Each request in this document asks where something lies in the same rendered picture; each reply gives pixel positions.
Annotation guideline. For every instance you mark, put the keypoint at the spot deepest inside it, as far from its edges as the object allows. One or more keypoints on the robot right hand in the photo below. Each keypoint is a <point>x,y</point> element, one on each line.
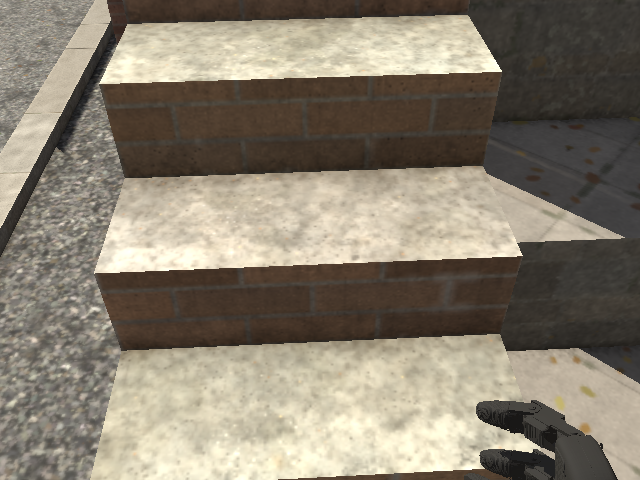
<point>577,457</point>

